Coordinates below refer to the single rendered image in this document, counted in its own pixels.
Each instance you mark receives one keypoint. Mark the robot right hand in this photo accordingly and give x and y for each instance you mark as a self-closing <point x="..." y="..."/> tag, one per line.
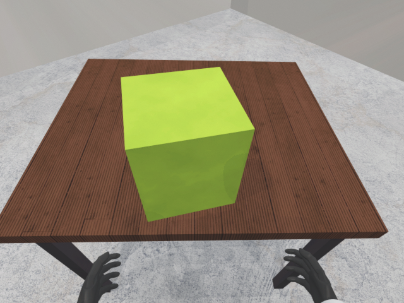
<point x="315" y="282"/>

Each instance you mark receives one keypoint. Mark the robot left hand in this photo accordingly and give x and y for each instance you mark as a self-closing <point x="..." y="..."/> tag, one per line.
<point x="92" y="289"/>

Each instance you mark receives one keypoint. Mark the carton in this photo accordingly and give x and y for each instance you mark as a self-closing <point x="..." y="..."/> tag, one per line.
<point x="187" y="138"/>

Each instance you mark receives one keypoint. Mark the table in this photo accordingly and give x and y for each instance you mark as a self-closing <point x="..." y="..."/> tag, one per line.
<point x="297" y="183"/>

